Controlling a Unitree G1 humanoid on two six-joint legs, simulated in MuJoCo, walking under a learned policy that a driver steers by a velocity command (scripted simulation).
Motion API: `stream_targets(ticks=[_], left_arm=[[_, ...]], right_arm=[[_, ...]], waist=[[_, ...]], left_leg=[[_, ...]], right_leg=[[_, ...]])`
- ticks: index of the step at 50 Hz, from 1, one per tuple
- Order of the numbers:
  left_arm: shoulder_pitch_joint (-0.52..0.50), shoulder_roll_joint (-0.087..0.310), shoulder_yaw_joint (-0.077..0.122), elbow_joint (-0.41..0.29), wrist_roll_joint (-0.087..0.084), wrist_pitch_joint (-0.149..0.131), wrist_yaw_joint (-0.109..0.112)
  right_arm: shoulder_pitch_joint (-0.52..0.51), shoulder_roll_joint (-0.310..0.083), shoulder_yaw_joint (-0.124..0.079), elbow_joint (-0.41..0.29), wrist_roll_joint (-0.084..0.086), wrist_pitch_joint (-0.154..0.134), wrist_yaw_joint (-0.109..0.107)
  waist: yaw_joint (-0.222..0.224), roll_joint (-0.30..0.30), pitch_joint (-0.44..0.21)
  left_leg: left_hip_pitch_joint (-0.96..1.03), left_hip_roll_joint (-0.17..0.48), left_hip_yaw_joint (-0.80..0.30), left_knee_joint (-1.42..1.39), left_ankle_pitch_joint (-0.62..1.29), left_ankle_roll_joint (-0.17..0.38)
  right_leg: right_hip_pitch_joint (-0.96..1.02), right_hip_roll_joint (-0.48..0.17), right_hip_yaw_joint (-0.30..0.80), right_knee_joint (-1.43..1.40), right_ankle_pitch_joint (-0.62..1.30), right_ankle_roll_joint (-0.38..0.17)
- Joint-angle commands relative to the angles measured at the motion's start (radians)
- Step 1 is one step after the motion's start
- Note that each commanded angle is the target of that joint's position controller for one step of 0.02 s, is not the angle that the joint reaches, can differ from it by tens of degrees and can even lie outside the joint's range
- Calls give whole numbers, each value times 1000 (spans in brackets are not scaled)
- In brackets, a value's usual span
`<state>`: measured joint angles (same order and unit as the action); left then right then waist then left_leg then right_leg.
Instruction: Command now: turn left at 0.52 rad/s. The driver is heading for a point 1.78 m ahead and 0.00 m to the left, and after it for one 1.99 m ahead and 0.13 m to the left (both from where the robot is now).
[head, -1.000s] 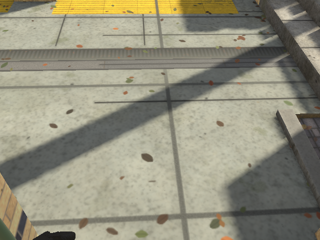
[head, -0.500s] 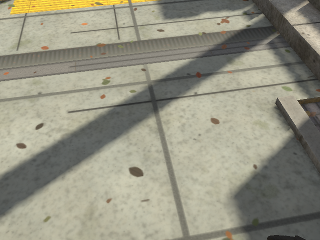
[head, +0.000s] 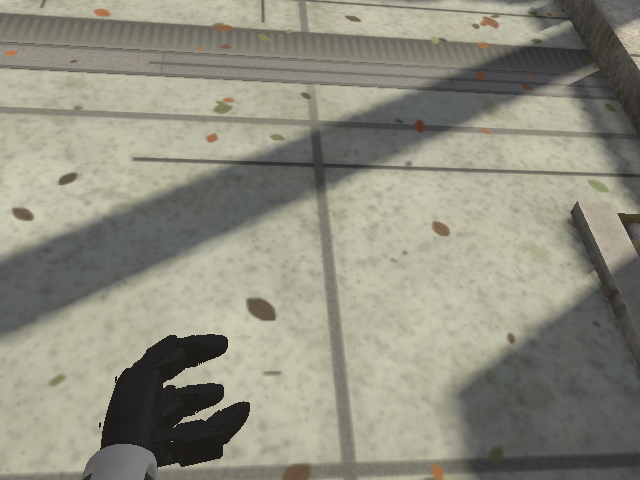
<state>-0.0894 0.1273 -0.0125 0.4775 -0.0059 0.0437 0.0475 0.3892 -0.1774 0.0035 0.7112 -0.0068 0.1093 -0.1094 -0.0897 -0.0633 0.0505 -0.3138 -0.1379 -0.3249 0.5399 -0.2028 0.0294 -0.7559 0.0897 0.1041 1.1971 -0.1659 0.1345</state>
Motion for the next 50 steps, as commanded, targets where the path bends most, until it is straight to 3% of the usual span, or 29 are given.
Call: stream_targets(ticks=[1, 3, 5, 6, 7, 8, 9, 10, 11, 12, 13, 14, 16, 20, 24, 26, 30, 37, 39, 41, 42, 43, 44, 45, 46, 47, 48, 49, 50], left_arm=[[-101, 74, 29, -96, -13, -31, -13], [-73, 70, 32, -68, -4, -36, -21], [54, 84, 50, -7, 12, -36, -19], [123, 94, 63, 25, 5, -36, -15], [223, 119, 77, 60, 8, -36, -14], [381, 165, 83, 95, 15, -26, -20], [531, 256, 101, 142, 42, -22, -35], [575, 258, 116, 185, 54, -29, -35], [525, 207, 96, 189, 56, -34, -34], [460, 169, 76, 189, 46, -22, -27], [394, 155, 56, 176, 39, -10, -21], [337, 162, 35, 171, 52, -4, -15], [240, 162, -4, 155, 69, 2, -7], [381, 170, -45, 175, 32, 16, 15], [616, 203, -26, 228, 36, 2, 53], [668, 227, -3, 246, 44, -18, 49], [711, 195, 12, 241, 38, -23, 60], [638, 217, 39, 242, 10, -42, 81], [529, 239, 53, 215, -15, -34, 74], [443, 304, 90, 187, -35, -17, 51], [416, 264, 89, 166, -38, -14, 43], [190, 238, 88, 31, -25, -14, 33], [18, 232, 90, -52, -62, -54, 19], [25, 133, 70, -58, -72, -81, 7], [168, 58, 48, 18, -57, -81, -5], [278, 75, 55, 94, -29, -79, -4], [364, 156, 85, 132, -9, -71, 0], [400, 209, 102, 145, 0, -57, -4], [361, 204, 96, 120, -4, -42, -17]], right_arm=[[-40, -225, -82, -101, 3, -1, 0], [-42, -229, -91, -107, 20, 12, 12], [-81, -224, -87, -125, 27, 6, 20], [-87, -186, -75, -128, 32, -2, 33], [-71, -141, -64, -127, 22, -12, 50], [-112, -84, -51, -163, 7, -25, 62], [-129, -68, -53, -215, 27, -55, 75], [-245, -151, -85, -232, 32, -86, 71], [-298, -197, -102, -217, 11, -83, 58], [-272, -195, -107, -194, -8, -61, 46], [-244, -169, -96, -183, -8, -37, 46], [-221, -134, -84, -185, 2, -24, 53], [-159, -94, -65, -204, 19, -9, 64], [-234, -64, -34, -282, 23, 5, 49], [-362, -48, -16, -340, 22, -12, 39], [-370, -46, -25, -322, 31, -36, 44], [-460, -17, -15, -326, 40, -48, 58], [-487, 12, 10, -319, 29, -69, 75], [-414, 24, 26, -291, 22, -82, 91], [-287, 11, 18, -241, 30, -108, 111], [-160, -24, -5, -195, 18, -114, 110], [-17, -270, -62, -119, -7, -125, 86], [30, -308, -74, -108, -16, -153, 84], [-76, -286, -67, -119, 1, -170, 73], [-188, -188, -45, -134, 23, -168, 67], [-257, -104, -28, -156, 24, -156, 59], [-305, -55, -15, -161, 1, -133, 49], [-320, -35, -7, -160, -9, -113, 41], [-302, -38, -5, -149, -4, -94, 22]], waist=[[31, 262, -117], [30, 223, -63], [84, 219, -71], [110, 212, -87], [137, 133, -142], [179, -27, -185], [192, -204, -171], [236, -197, -81], [212, -173, 3], [162, -171, 22], [119, -147, 36], [74, -112, 37], [-3, -66, -1], [58, 31, -29], [163, -19, -90], [182, -72, -139], [216, -50, -94], [185, -55, -70], [120, -50, -92], [53, -136, -126], [-11, -27, -111], [-110, 598, 105], [-173, 672, 257], [-72, 632, 283], [29, 589, 215], [80, 467, 144], [131, 359, 52], [160, 270, -13], [166, 182, -57]], left_leg=[[176, 238, -311, -160, 249, 221], [91, 234, -346, -203, 208, 237], [-8, 205, -353, -198, 144, 199], [-69, 158, -323, -155, 50, 158], [-187, 93, -262, -26, -146, 126], [-427, -34, -145, 275, -454, 68], [-789, -159, -114, 502, -667, 9], [-1014, -107, -75, 677, -593, -73], [-1042, -82, -6, 876, -488, -105], [-1002, -70, 66, 1060, -415, -104], [-909, -81, 112, 1223, -329, -100], [-806, -97, 143, 1373, -222, -104], [-641, -102, 196, 1585, -93, -135], [-729, -86, 182, 1715, 4, -187], [-876, -53, 133, 1635, -57, -210], [-871, -26, 118, 1695, -155, -205], [-904, 15, 80, 1631, -218, -181], [-725, 166, 143, 1394, -233, -139], [-449, 239, 249, 1028, -138, -114], [39, 182, 390, 747, -108, -79], [147, 162, 369, 626, -131, -63], [-134, 283, -106, -34, -199, 0], [-281, 325, -537, -367, -399, 90], [-263, 345, -570, -293, -469, 134], [-227, 335, -472, -91, -421, 156], [-220, 347, -352, 98, -379, 150], [-249, 312, -196, 257, -393, 123], [-294, 290, -66, 331, -378, 110], [-384, 252, 32, 331, -345, 106]], right_leg=[[98, -9, 21, -199, -37, -31], [266, 3, 12, -387, -85, -63], [527, -13, -1, -605, -50, -92], [681, -35, -17, -727, -26, -103], [892, -95, 33, -783, -55, -127], [1098, -277, 197, -753, 67, -189], [1205, -512, 488, -737, 248, -357], [1148, -569, 651, -862, 57, -412], [1027, -494, 517, -862, -23, -394], [872, -428, 371, -837, -50, -335], [679, -352, 258, -826, -20, -293], [495, -293, 192, -838, 50, -270], [271, -250, 113, -865, 201, -287], [395, -254, 94, -794, 279, -351], [710, -303, 155, -727, 378, -405], [816, -330, 200, -715, 469, -411], [837, -365, 256, -700, 441, -442], [691, -377, 253, -742, 419, -396], [510, -299, 161, -738, 361, -315], [218, -230, 38, -766, 328, -269], [121, -153, -30, -607, 169, -208], [-76, 30, -175, -179, -329, -133], [-217, 110, 64, -47, -531, -168], [-318, 125, 204, 44, -488, -194], [-346, 139, 209, 80, -378, -190], [-320, 113, 193, 89, -197, -171], [-178, 76, 123, 47, -7, -143], [-15, 54, 42, -46, 152, -110], [196, 41, -60, -204, 302, -82]])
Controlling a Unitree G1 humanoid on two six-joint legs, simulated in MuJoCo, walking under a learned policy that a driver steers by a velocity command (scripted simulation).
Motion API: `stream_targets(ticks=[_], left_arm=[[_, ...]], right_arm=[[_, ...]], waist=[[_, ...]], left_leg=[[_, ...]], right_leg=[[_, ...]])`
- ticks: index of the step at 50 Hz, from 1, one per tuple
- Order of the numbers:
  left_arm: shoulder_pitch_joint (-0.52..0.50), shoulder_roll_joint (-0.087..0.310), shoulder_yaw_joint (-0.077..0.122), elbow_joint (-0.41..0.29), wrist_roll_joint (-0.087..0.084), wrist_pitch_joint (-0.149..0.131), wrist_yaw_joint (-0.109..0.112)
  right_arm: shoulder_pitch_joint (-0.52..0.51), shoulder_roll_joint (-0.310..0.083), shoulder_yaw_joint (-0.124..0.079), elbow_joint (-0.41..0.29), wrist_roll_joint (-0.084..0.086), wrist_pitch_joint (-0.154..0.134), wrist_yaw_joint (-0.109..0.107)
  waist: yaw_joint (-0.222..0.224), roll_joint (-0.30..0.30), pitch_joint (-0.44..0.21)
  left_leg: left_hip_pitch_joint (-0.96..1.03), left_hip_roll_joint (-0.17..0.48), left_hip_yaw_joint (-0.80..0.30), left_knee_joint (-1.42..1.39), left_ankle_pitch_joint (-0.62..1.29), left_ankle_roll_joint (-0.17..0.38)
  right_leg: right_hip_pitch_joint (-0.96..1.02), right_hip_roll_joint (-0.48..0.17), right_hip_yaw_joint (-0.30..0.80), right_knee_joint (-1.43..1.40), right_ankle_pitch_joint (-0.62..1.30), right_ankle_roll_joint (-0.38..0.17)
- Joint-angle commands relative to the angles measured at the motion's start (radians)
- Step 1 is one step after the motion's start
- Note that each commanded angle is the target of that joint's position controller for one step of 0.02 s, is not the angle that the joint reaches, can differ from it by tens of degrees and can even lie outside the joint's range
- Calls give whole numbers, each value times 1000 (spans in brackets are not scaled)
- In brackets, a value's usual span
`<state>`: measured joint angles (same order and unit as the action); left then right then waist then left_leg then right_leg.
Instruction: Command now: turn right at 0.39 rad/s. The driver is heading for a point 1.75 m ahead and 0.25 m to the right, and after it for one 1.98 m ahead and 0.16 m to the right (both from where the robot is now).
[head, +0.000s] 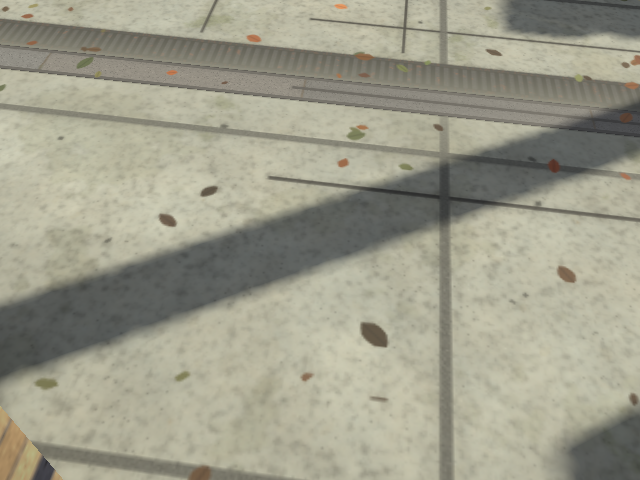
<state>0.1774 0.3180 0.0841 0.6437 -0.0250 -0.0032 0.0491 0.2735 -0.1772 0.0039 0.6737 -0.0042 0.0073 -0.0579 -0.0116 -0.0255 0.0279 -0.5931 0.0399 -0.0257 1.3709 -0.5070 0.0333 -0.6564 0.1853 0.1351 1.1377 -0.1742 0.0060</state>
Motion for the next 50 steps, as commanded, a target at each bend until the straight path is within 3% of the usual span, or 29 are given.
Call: stream_targets(ticks=[1, 2, 4, 5, 7, 9, 12, 13, 14, 15, 17, 19, 21, 22, 23, 26, 27, 30, 32, 34, 35, 36, 40, 41, 42, 43, 45, 47, 50], left_arm=[[66, -23, -17, -71, 2, 13, -35], [59, -44, -27, -86, -25, 11, -47], [85, -58, -35, -75, -21, 9, -59], [162, -39, -18, -41, -3, 5, -62], [398, -59, -24, 16, -1, 2, -72], [336, 77, -28, -5, 47, -13, -63], [41, 122, -8, -84, 17, 5, -59], [28, 138, 4, -89, 12, -2, -54], [-40, 164, 2, -93, 22, 12, -25], [-30, 96, -20, -87, 24, 22, -8], [48, 50, -34, -60, -26, 46, 19], [72, 60, -41, -54, -10, 57, 40], [61, 86, -39, -81, -1, 68, 43], [43, 97, -41, -100, 23, 65, 43], [38, 83, -44, -114, 5, 74, 36], [98, 38, -52, -120, -9, 94, 33], [65, 31, -53, -124, -11, 93, 35], [22, 34, -41, -136, -14, 110, 31], [-38, 25, -41, -164, 3, 106, 28], [-55, 23, -39, -169, 7, 108, 19], [-20, 10, -39, -155, -16, 114, 13], [0, 27, -35, -151, -9, 114, 0], [-26, -8, -49, -131, -7, 91, -17], [30, -39, -54, -117, 1, 79, -26], [64, -76, -58, -108, 24, 59, -36], [76, -25, -35, -124, 6, 39, -27], [-21, 16, -17, -113, 2, 38, -13], [12, -42, -26, -72, 27, 61, -25], [42, -112, -42, -38, 14, 65, -44]], right_arm=[[-192, -63, -10, -100, 12, 21, -49], [-204, -95, -19, -91, 22, 22, -58], [-164, -89, -23, -67, 36, 5, -63], [-165, -102, -29, -58, 26, -5, -62], [-175, -90, -33, -49, 17, -20, -43], [3, -64, -16, -86, -27, -25, -8], [1, -147, -45, -67, -36, -7, -20], [5, -160, -53, -73, -29, 1, -19], [-36, -169, -49, -129, -8, 13, -14], [-104, -173, -62, -131, -4, 25, -21], [-208, -92, -54, -146, -11, 58, -25], [-215, -49, -44, -155, -21, 69, -15], [-210, -64, -53, -145, -23, 64, -7], [-213, -74, -59, -141, -17, 50, -1], [-217, -73, -61, -151, -15, 53, -7], [-325, -45, -44, -203, -4, 51, -10], [-318, -54, -49, -206, 2, 46, 0], [-297, -62, -43, -204, -6, 27, 33], [-260, -71, -41, -175, -20, 18, 42], [-266, -72, -34, -176, -10, 14, 48], [-268, -57, -24, -185, 6, 12, 58], [-262, -68, -26, -176, 14, 6, 67], [-111, -55, -47, -90, 15, -2, 76], [-55, -90, -57, -65, 2, -6, 81], [31, -120, -50, -40, -16, 2, 80], [44, -141, -55, -24, -37, -2, 77], [-76, -108, -48, -24, -25, -12, 60], [-107, -95, -35, -12, -4, 7, 34], [-87, -91, -23, 17, -1, 15, 29]], waist=[[101, 92, -68], [116, 113, -85], [113, 84, -51], [165, 30, -76], [277, -151, -16], [72, -179, -127], [-34, 99, -223], [-53, 2, -226], [-80, -43, -248], [-52, -29, -227], [2, 25, -194], [14, -16, -205], [7, -39, -181], [-3, -33, -181], [-1, -46, -148], [49, -96, -67], [29, -90, -56], [15, -132, -87], [2, -111, -131], [12, -92, -125], [48, -149, -91], [60, -159, -110], [-11, -100, -101], [2, 0, -118], [22, 189, -138], [33, 295, -110], [30, 212, -38], [38, 168, -50], [28, 127, -18]], left_leg=[[-174, 40, -194, -491, -50, 80], [-215, 37, -179, -487, -71, 71], [-137, 34, -107, -403, -78, 58], [-182, 30, -63, -307, -27, 56], [-192, -105, 88, 271, -114, -16], [-533, -99, -52, 621, -133, -36], [-470, -27, -119, 490, 189, -64], [-433, -19, -141, 477, 188, -88], [-406, -31, -189, 266, 278, -141], [-375, -29, -195, 178, 327, -160], [-379, -57, -157, -28, 363, -163], [-382, -58, -160, 8, 373, -161], [-337, -76, -122, 99, 413, -159], [-280, -90, -123, 231, 413, -158], [-296, -102, -114, 225, 345, -164], [-387, -102, -129, 114, 250, -148], [-352, -90, -137, 44, 285, -139], [-214, -76, -91, -102, 310, -118], [-40, -79, -39, -93, 377, -117], [49, -74, -25, -176, 309, -116], [16, -71, -34, -362, 162, -92], [94, -71, -21, -434, 101, -80], [450, -72, -12, -897, 202, -15], [575, -13, -78, -951, 309, 5], [721, 137, -222, -887, 808, 70], [614, 281, -432, -996, 836, 227], [481, 236, -420, -1071, 519, 232], [413, 167, -312, -1101, 356, 162], [315, 110, -229, -1142, 274, 103]], right_leg=[[295, -75, -122, -292, 432, 46], [436, -100, -109, -357, 504, 28], [510, -135, -106, -594, 599, -3], [677, -100, -185, -562, 667, -2], [774, -260, 15, -1015, 638, -159], [980, -411, 196, -569, 1236, -214], [720, -406, 326, -642, 872, -207], [633, -425, 385, -592, 1036, -231], [598, -447, 466, -635, 791, -318], [545, -399, 479, -634, 591, -313], [591, -299, 445, -623, 352, -191], [640, -299, 478, -609, 359, -154], [576, -278, 461, -596, 413, -141], [508, -304, 485, -594, 511, -174], [492, -279, 488, -628, 437, -173], [591, -255, 531, -666, 206, -196], [570, -248, 517, -663, 210, -202], [558, -233, 481, -648, 237, -187], [462, -225, 437, -621, 413, -205], [430, -229, 443, -615, 498, -230], [490, -229, 437, -652, 464, -241], [497, -238, 438, -657, 457, -250], [364, -200, 439, -702, 204, -212], [310, -135, 382, -607, 44, -157], [149, -41, 303, -445, -320, -66], [99, -15, 277, -454, -481, -3], [146, -131, 188, -398, -297, 33], [259, -171, 107, -414, -154, 44], [398, -184, 28, -458, -74, 35]])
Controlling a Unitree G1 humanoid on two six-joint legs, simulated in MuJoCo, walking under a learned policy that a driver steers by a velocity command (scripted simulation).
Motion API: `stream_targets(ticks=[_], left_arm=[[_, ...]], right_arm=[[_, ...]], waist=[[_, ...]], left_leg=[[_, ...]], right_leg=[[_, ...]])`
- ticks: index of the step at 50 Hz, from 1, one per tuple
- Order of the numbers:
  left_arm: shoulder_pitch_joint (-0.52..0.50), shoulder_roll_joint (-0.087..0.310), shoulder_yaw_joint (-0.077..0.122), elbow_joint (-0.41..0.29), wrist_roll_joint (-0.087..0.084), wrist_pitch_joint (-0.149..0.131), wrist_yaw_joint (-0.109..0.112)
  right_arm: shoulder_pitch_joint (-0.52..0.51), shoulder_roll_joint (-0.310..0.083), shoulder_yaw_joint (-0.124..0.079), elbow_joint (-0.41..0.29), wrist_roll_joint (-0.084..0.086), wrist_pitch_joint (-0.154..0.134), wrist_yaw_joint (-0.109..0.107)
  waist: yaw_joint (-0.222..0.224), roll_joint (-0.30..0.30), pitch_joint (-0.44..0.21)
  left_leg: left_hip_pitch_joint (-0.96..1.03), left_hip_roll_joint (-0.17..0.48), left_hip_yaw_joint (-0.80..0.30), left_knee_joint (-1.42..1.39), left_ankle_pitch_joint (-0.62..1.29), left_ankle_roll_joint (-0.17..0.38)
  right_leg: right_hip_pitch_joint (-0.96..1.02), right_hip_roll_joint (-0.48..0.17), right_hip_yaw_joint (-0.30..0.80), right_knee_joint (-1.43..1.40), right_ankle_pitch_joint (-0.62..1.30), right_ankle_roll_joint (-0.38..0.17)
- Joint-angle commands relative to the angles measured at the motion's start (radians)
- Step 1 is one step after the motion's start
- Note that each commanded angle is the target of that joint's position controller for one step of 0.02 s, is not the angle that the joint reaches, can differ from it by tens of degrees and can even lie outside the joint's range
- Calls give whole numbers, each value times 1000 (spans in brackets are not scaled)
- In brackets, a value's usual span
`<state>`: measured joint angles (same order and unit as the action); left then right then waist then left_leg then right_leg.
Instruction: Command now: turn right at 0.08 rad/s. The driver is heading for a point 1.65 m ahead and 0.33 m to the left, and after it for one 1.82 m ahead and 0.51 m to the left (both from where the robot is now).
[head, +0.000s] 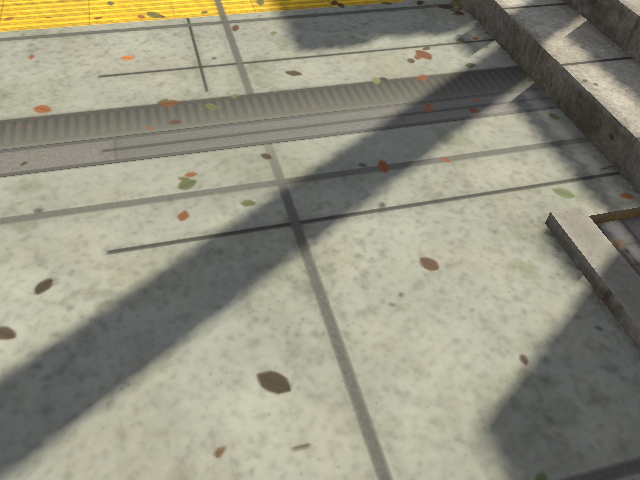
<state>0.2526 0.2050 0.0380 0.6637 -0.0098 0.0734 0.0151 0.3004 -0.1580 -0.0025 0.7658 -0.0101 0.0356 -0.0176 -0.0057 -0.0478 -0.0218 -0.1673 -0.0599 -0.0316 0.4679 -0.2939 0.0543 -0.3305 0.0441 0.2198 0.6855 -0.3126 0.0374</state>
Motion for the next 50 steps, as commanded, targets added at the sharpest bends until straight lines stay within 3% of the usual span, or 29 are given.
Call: stream_targets(ticks=[1, 5, 8, 11, 13, 16, 19, 20, 21, 22, 23, 25, 26, 27, 28, 30, 32, 34, 36, 39, 41, 43, 44, 45, 46, 47, 48, 49, 50], left_arm=[[-27, 3, 5, -53, 2, -16, -10], [35, 32, 19, -27, 11, -20, 3], [79, 52, 28, 4, 2, -25, 12], [102, 56, 36, 34, -6, -32, 17], [88, 57, 45, 32, -13, -51, 28], [8, 38, 38, 13, -15, -104, 20], [99, 48, 37, 58, -28, -115, 11], [177, 42, 36, 80, -20, -118, 7], [264, 86, 50, 107, -18, -127, 4], [401, 173, 77, 138, -13, -135, -3], [448, 191, 83, 135, -18, -151, -19], [357, 149, 66, 110, -20, -164, -25], [300, 154, 61, 102, -30, -165, -25], [281, 120, 54, 96, -19, -165, -22], [277, 107, 50, 117, 9, -166, -21], [324, 107, 48, 144, 4, -190, 0], [279, 79, 33, 159, 0, -195, 36], [275, 80, 26, 181, 4, -186, 51], [259, 116, 38, 193, -12, -196, 48], [328, 96, 34, 223, -28, -179, 34], [330, 94, 24, 227, -20, -159, 39], [276, 155, 30, 230, 0, -150, 31], [242, 157, 27, 239, -4, -163, 9], [221, 108, 21, 228, 24, -176, -3], [413, 58, -18, 199, 3, -195, -24], [314, 144, -10, 146, -2, -216, -24], [219, 157, -10, 69, -27, -225, -15], [130, 149, -12, 30, -29, -226, -11], [61, 187, 8, 17, -29, -222, 6]], right_arm=[[-101, -105, -15, -67, 4, -10, -11], [-11, -123, -20, -10, 11, -17, -10], [10, -130, -26, 14, 13, -20, -7], [8, -141, -35, 29, 23, -12, -16], [20, -175, -49, 39, 35, -9, -19], [49, -212, -68, 54, 48, -36, -7], [2, -171, -59, 43, 61, -56, -4], [-16, -163, -58, 37, 63, -66, -3], [-46, -133, -50, 22, 55, -82, -3], [-74, -128, -55, 9, 37, -103, -3], [-145, -140, -57, -27, 29, -124, 1], [-134, -152, -65, -20, 32, -127, 4], [-143, -163, -63, -28, 1, -125, 8], [-152, -160, -66, -26, -6, -119, 19], [-112, -144, -63, -22, 1, -113, 35], [-173, -145, -66, -43, 20, -115, 59], [-288, -129, -60, -92, -4, -127, 69], [-321, -93, -52, -113, -4, -124, 83], [-325, -113, -59, -130, 17, -105, 83], [-436, -92, -36, -169, 7, -103, 102], [-454, -92, -36, -162, 8, -125, 121], [-166, -173, -71, -56, 3, -133, 111], [52, -202, -90, 15, -1, -136, 100], [215, -253, -94, 99, 4, -119, 89], [240, -306, -93, 102, -27, -129, 78], [256, -287, -102, 89, 2, -113, 68], [235, -316, -108, 71, 23, -97, 51], [163, -328, -113, 42, 22, -83, 38], [15, -302, -98, -10, 36, -97, 27]], waist=[[10, 155, 56], [-4, 137, 56], [-17, 91, 23], [-24, 76, 23], [-20, 129, 95], [-42, 179, 135], [3, 157, 114], [39, 118, 90], [62, -7, 44], [100, -208, 20], [123, -220, 47], [55, -46, 102], [32, 16, 115], [22, 29, 94], [1, 1, 59], [13, -29, 65], [16, -15, 130], [38, -28, 125], [43, -58, 124], [117, -24, 158], [127, -6, 164], [-8, -21, 36], [-123, 67, -78], [-162, 252, -103], [-61, 382, -344], [-152, 277, -467], [-142, 172, -486], [-93, -42, -403], [-33, -95, -237]], left_leg=[[-100, 194, -201, -235, 71, 76], [-17, 186, -203, -179, 355, 64], [29, 156, -178, -152, 419, 49], [32, 120, -152, -188, 25, 77], [-25, 153, -208, -217, -284, 143], [-4, 264, -353, -217, -337, 220], [-56, 214, -253, -94, -189, 196], [-119, 169, -193, -1, -112, 173], [-258, 73, -79, 202, -58, 112], [-541, -19, 32, 508, -142, 41], [-760, 1, -52, 693, -319, 32], [-856, 93, -102, 776, -170, 46], [-850, 140, -101, 712, -70, 44], [-780, 159, -82, 639, 44, 32], [-726, 152, -79, 668, 142, 30], [-771, 142, -116, 556, 335, 33], [-605, 92, -40, 221, 642, 19], [-348, 38, 13, 85, 898, 13], [-228, 28, -1, 93, 931, 16], [-442, 34, 0, -17, 817, 37], [-498, 48, 11, -87, 740, 35], [-229, 57, 27, -100, 661, 77], [84, 31, 67, -160, 794, 111], [459, 152, -57, -58, 1094, 178], [948, 332, -312, 346, 1324, 325], [984, 352, -393, 265, 1236, 396], [947, 395, -552, 111, 782, 455], [722, 395, -652, -58, 254, 413], [455, 422, -689, -123, 264, 387]], right_leg=[[70, -49, -70, -68, 77, 1], [105, -70, -75, -192, 144, 12], [133, -90, -70, -239, 210, 14], [108, -46, -133, -226, 67, 8], [29, -14, -199, -144, -69, -17], [-92, -44, -215, -99, -141, -73], [2, -18, -234, -161, -164, -126], [111, -11, -203, -179, -146, -137], [269, -69, -79, -189, -45, -173], [492, -235, 233, -278, 56, -266], [551, -369, 469, -361, 150, -355], [505, -360, 347, -330, 229, -323], [446, -356, 264, -316, 343, -282], [387, -311, 171, -315, 424, -255], [358, -292, 120, -286, 511, -240], [376, -255, 32, -286, 450, -194], [166, -167, -113, -294, 337, -166], [-27, -121, -206, -259, 183, -136], [-109, -139, -225, -222, 160, -129], [176, -175, -214, -66, 262, -118], [301, -189, -197, 59, 390, -111], [306, -204, -182, 368, 670, -126], [198, -140, -229, 642, 739, -97], [-193, -26, -275, 1106, -135, -40], [-577, -42, -106, 1321, -503, -23], [-657, -62, -68, 1288, -461, 1], [-752, -64, -69, 1273, -427, 25], [-738, -105, -88, 1108, -256, 10], [-710, -125, -73, 935, -95, 7]])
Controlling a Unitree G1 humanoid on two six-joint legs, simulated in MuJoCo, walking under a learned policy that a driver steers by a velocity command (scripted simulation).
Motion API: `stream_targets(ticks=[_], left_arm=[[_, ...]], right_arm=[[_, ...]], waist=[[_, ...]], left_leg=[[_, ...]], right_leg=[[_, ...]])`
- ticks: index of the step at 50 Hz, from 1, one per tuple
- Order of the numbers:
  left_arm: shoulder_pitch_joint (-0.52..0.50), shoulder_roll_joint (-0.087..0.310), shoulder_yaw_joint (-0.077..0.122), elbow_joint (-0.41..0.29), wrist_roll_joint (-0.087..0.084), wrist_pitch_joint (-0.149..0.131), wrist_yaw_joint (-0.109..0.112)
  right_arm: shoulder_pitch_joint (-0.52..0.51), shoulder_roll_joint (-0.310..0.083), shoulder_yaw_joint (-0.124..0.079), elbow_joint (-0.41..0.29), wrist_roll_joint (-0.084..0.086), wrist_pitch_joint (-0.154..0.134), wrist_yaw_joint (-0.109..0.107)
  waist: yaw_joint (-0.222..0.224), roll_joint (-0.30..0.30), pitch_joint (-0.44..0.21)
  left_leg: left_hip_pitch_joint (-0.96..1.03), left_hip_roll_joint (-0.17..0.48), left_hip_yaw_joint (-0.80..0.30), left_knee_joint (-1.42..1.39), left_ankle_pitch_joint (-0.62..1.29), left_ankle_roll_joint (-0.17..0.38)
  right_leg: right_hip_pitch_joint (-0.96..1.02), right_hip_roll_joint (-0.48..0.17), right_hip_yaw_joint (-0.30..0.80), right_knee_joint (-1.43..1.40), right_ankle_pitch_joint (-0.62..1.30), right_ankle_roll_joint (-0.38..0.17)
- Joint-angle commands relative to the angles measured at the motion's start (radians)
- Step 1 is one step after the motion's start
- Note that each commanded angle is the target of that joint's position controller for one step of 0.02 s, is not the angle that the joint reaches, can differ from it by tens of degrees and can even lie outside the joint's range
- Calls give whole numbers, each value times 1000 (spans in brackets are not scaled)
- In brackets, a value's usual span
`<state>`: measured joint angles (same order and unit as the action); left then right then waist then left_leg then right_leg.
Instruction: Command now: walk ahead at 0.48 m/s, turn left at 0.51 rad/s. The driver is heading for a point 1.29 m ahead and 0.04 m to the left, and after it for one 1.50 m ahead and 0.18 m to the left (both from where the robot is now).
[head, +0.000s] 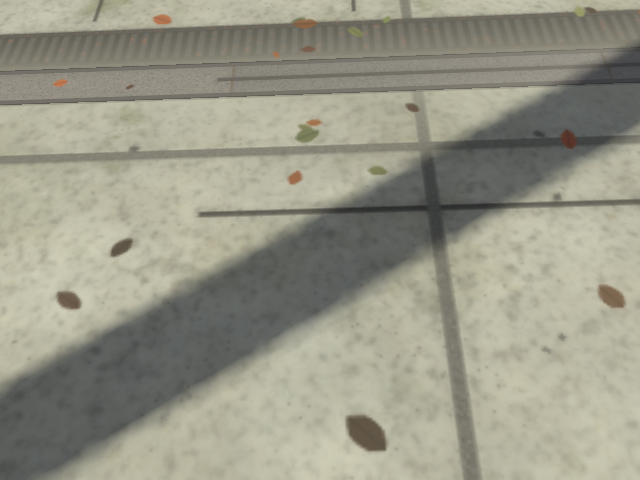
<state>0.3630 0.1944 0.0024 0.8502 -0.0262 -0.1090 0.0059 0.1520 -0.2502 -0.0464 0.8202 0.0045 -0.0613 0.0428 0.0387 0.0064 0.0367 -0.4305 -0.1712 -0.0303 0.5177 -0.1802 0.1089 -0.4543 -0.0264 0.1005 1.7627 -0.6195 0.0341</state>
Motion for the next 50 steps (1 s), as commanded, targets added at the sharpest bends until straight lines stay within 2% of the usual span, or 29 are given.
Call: stream_targets(ticks=[1, 2, 3, 4, 5, 8, 10, 12, 13, 14, 15, 16, 17, 18, 19, 20, 23, 27, 30, 34, 36, 38, 39, 40, 41, 42, 44, 46, 50], left_arm=[[-49, 196, 43, -163, 16, -27, 19], [-51, 171, 53, -169, 35, -7, 29], [-75, 153, 49, -188, 54, -4, 33], [-151, 123, 41, -219, 65, -11, 35], [-197, 92, 33, -232, 59, -15, 35], [-249, 88, 35, -251, 31, -3, 29], [-274, 119, 48, -272, 30, 0, 23], [-211, 150, 67, -257, 30, -7, 15], [-105, 180, 80, -236, 35, -12, 15], [39, 248, 97, -223, 42, -12, 16], [108, 311, 114, -194, 48, -7, 7], [53, 225, 101, -213, 35, -10, 7], [-3, 176, 86, -219, 27, -10, 5], [-67, 164, 77, -222, 32, -6, -1], [-98, 154, 73, -217, 33, -5, -6], [-109, 151, 71, -211, 39, -6, -10], [-96, 152, 73, -180, 26, -16, -25], [-40, 196, 84, -134, 17, -6, -15], [-5, 221, 86, -105, 7, 2, -14], [43, 241, 87, -68, 0, 17, -17], [39, 257, 90, -59, -5, 24, -13], [27, 251, 82, -57, -7, 32, -8], [5, 207, 63, -78, 7, 29, -8], [89, 98, 28, -111, 13, 14, -6], [89, 166, 46, -95, -5, 4, -2], [27, 230, 67, -110, -24, 3, -2], [-43, 208, 69, -119, -6, 18, 3], [-23, 177, 73, -108, -1, 41, 1], [-45, 143, 75, -125, -2, 63, -1]], right_arm=[[98, -196, -48, -88, 6, -17, -31], [27, -163, -38, -95, 21, -19, -32], [-2, -145, -33, -104, 21, -19, -37], [11, -134, -28, -99, 21, -22, -49], [43, -130, -24, -83, 23, -23, -61], [140, -154, -33, -32, 39, -16, -71], [173, -144, -38, -31, 49, 0, -69], [168, -127, -37, -43, 39, 12, -65], [158, -104, -28, -56, 29, 9, -59], [212, -44, -9, -71, 6, 2, -51], [372, -13, 8, -83, 41, -7, -43], [347, -110, -12, -52, 53, -2, -45], [221, -155, -27, -73, 43, 8, -46], [153, -146, -28, -92, 24, 16, -49], [127, -128, -29, -104, 10, 14, -47], [131, -107, -27, -108, 13, 15, -42], [127, -73, -21, -111, 3, 17, -41], [-17, -48, -5, -156, -1, 3, -33], [-101, -50, -2, -176, 5, -8, -23], [-188, -69, -2, -214, 17, -19, -9], [-174, -86, -7, -217, 15, -27, -5], [-10, -135, -34, -170, 5, -33, -14], [172, -201, -58, -138, -5, -34, -25], [275, -313, -85, -123, -18, -23, -32], [298, -234, -67, -111, -7, -22, -29], [234, -181, -47, -114, -2, -25, -28], [113, -104, -25, -122, -4, -33, -21], [72, -83, -23, -112, -15, -48, -18], [95, -112, -36, -65, -21, -64, -24]], waist=[[-31, -142, -214], [26, -142, -97], [38, -77, -41], [13, -35, -19], [-13, 18, -44], [-49, 95, -97], [-47, 58, -94], [-4, 60, -91], [51, 48, -139], [78, -94, -265], [18, -407, -397], [24, -258, -283], [44, -153, -138], [22, -75, -62], [1, -65, -24], [-23, -85, -19], [-36, -106, -42], [0, -87, -34], [26, -102, -20], [44, -116, 9], [21, -121, 4], [-71, -95, -79], [-157, -28, -207], [-149, 232, -338], [-166, 219, -354], [-146, 157, -214], [-92, 98, -91], [-50, 119, -54], [-32, 60, -29]], left_leg=[[509, 524, -702, -184, 264, 331], [248, 423, -547, -221, 358, 285], [68, 350, -426, -241, 411, 249], [-46, 265, -322, -251, 486, 216], [-87, 191, -233, -240, 531, 171], [-4, 178, -257, -198, 396, 119], [69, 215, -353, -150, 248, 96], [132, 217, -394, -44, 203, 62], [100, 168, -358, 99, 212, 29], [-26, 74, -259, 390, -52, -14], [-238, 2, -203, 680, -446, -44], [-338, 91, -198, 780, -382, -53], [-358, 124, -171, 783, -274, -54], [-329, 157, -135, 746, -202, -60], [-300, 185, -126, 691, -159, -64], [-246, 211, -112, 650, -135, -69], [-196, 228, -59, 540, -84, -83], [-222, 251, -34, 295, 63, -98], [-146, 228, -1, 147, 149, -109], [-108, 211, 13, 46, 112, -88], [-53, 198, 29, -2, 67, -60], [228, 164, 51, -67, 68, -24], [497, 293, -82, -58, 78, 29], [829, 555, -468, -110, 2, 166], [785, 593, -637, -203, -115, 205], [666, 561, -496, -219, -115, 165], [467, 468, -289, -278, -17, 110], [354, 419, -163, -330, 118, 83], [338, 418, -19, -361, 354, 88]], right_leg=[[-496, -75, 56, -178, 219, 15], [-367, -102, 50, -397, 263, 45], [-243, -115, 22, -600, 293, 57], [-123, -92, -20, -785, 383, 64], [15, -49, -48, -938, 545, 62], [151, 47, -56, -1138, 730, 61], [165, 46, -28, -1202, 679, 35], [223, 34, -18, -1244, 619, -18], [367, 0, 1, -1255, 592, -59], [623, -181, 185, -1254, 560, -141], [796, -417, 676, -1393, 315, -318], [703, -397, 744, -1459, 32, -294], [564, -335, 587, -1475, 32, -247], [437, -285, 457, -1488, 165, -224], [357, -247, 372, -1508, 281, -224], [302, -215, 306, -1531, 350, -214], [282, -182, 187, -1578, 513, -237], [332, -190, 110, -1604, 594, -247], [315, -169, 45, -1599, 584, -230], [363, -207, 60, -1564, 559, -219], [392, -226, 68, -1522, 601, -203], [330, -171, 34, -1346, 802, -167], [189, -111, -19, -1089, 727, -126], [-186, 36, -109, -717, 278, -51], [-296, 41, 21, -548, 60, -43], [-346, -7, 46, -507, 131, -55], [-302, -71, 15, -579, 274, -51], [-217, -94, 15, -615, 363, -46], [-260, -85, 34, -663, 485, -23]])
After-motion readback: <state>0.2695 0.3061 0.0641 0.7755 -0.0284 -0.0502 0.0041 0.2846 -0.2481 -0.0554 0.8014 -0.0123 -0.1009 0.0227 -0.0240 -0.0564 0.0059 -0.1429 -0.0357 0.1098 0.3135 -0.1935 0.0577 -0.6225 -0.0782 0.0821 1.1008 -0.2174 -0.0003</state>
